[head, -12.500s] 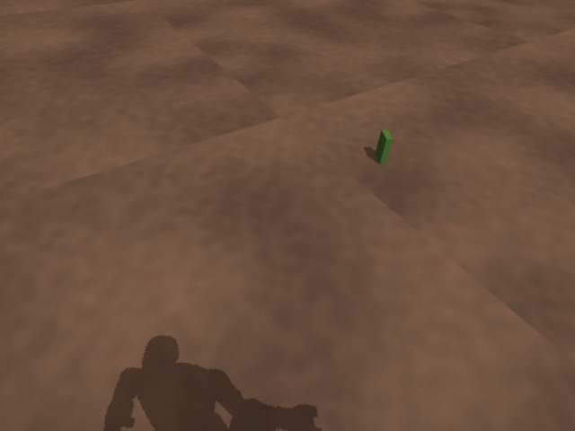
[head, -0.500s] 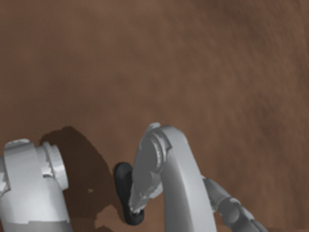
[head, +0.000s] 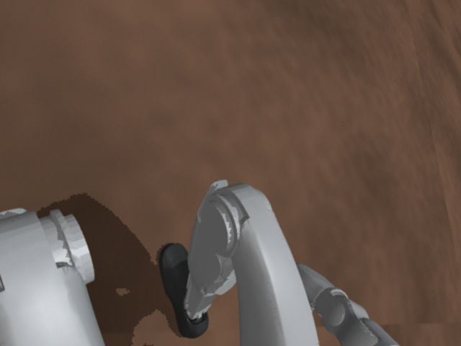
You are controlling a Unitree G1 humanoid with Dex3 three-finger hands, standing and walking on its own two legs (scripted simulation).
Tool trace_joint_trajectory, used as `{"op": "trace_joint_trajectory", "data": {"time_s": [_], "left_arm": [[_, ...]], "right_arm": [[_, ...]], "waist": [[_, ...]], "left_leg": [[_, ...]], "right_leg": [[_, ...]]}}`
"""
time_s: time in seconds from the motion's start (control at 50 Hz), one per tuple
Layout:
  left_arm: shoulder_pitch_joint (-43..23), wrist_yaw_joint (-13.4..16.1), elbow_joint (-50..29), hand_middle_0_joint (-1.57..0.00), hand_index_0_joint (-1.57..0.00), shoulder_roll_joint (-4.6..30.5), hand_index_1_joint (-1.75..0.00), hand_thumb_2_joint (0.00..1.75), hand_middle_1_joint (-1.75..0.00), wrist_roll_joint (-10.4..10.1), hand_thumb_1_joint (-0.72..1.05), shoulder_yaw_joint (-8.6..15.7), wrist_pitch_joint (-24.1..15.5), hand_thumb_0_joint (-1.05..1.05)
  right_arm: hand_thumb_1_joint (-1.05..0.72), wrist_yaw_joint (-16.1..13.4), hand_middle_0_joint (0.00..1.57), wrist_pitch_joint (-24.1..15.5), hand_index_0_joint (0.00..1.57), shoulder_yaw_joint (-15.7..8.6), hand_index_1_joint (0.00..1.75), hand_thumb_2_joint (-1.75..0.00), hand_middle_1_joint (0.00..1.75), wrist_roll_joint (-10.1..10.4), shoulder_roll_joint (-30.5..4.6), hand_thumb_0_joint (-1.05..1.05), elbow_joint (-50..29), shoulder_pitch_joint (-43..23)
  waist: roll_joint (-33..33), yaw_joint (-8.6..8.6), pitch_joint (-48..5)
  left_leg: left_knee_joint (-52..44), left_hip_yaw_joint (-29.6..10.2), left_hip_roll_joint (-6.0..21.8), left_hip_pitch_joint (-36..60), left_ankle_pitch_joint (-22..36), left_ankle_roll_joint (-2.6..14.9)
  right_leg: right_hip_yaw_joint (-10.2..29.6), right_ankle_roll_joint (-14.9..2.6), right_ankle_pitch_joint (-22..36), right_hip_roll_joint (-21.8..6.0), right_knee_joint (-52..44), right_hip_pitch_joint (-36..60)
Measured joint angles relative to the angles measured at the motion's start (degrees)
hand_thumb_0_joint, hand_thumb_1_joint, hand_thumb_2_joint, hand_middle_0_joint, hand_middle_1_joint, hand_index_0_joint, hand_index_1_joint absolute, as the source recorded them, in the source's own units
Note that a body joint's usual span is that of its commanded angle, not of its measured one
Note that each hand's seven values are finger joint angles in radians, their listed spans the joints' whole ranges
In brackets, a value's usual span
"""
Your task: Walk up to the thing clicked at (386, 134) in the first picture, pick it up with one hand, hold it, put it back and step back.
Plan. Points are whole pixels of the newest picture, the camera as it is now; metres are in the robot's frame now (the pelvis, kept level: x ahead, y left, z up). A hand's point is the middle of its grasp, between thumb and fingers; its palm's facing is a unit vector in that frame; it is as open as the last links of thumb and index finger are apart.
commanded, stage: close in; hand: left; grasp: from the side
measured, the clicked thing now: out of the picture +0.46 +0.36 -0.20
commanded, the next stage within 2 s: rest palm in 0.32 s
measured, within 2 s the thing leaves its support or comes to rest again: neither
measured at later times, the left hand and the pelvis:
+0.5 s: hand out of the picture +0.41 +0.37 -0.17, palm faces +0.57 -0.82 +0.00, open 17.4 cm; pelvis +0.00 +0.00 +0.00, yaw +0 degrees
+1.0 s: hand out of the picture +0.43 +0.36 -0.16, palm faces +0.57 -0.82 -0.01, open 14.5 cm; pelvis +0.00 +0.00 +0.00, yaw +0 degrees
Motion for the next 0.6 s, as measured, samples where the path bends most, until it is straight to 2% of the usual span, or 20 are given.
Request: {"op": "trace_joint_trajectory", "data": {"time_s": [0.1, 0.22, 0.42, 0.52, 0.6], "left_arm": [[0.31, 1.67, -0.6, -0.06, -0.09, -1.84, -0.12, 0.09, -0.14, 0.77, -0.61, 0.55, -0.79, -0.02], [1.28, 4.13, -2.18, -0.06, -0.08, -2.22, -0.13, 0.12, -0.14, 2.28, -0.6, 1.51, -1.28, -0.02], [1.3, 5.01, -2.84, -0.05, -0.07, -3.46, -0.14, 0.14, -0.15, 1.68, -0.61, -2.37, -0.76, -0.02], [0.66, 6.11, -2.07, -0.05, -0.07, -4.59, -0.14, 0.16, -0.15, 1.16, -0.58, -2.27, -1.05, -0.02], [-0.01, 7.45, -1.49, -0.05, -0.07, -4.41, -0.15, 0.19, -0.15, 2.44, -0.54, -1.91, -1.21, -0.02]], "right_arm": [[-0.9, 0.45, 0.21, 0.22, 0.21, 0.11, 0.3, -0.9, 0.3, -0.04, 0.39, 0.0, -0.66, -0.59], [-0.9, 0.86, 0.21, 0.75, 0.21, -0.19, 0.3, -0.9, 0.3, -0.57, 0.58, 0.0, -0.76, -0.81], [-0.9, 1.69, 0.21, 0.59, 0.21, -1.02, 0.3, -0.9, 0.3, -0.12, 0.5, 0.0, 0.37, 0.04], [-0.89, 1.85, 0.21, 0.34, 0.21, -0.86, 0.3, -0.9, 0.3, 0.09, 0.81, 0.0, 0.35, -0.15], [-0.88, 1.88, 0.21, 0.5, 0.21, -0.66, 0.3, -0.89, 0.3, -0.08, 1.04, 0.0, 0.01, -0.42]], "waist": [[-0.59, -0.2, 0.11], [-0.95, -0.09, 0.66], [0.38, 0.48, 0.29], [0.33, 0.0, -0.07], [-0.22, -0.35, 0.08]], "left_leg": [[0.41, -0.7, -0.07, 0.49, -0.19, -0.53], [0.75, -0.99, -0.3, 0.46, 0.17, -0.84], [0.49, -0.06, -0.01, -0.15, 0.41, -0.51], [0.54, -0.27, 0.04, 0.05, 0.13, -0.75], [0.62, -0.59, 0.04, 0.2, 0.08, -1.05]], "right_leg": [[-0.44, -0.24, 0.15, 0.12, 0.26, 0.21], [-0.6, -0.36, 0.48, 0.01, 0.69, 0.05], [0.05, -0.37, 0.58, -0.05, 0.87, -0.76], [-0.07, -0.42, 0.5, 0.0, 0.93, -0.8], [-0.29, -0.62, 0.66, 0.07, 0.96, -0.85]]}}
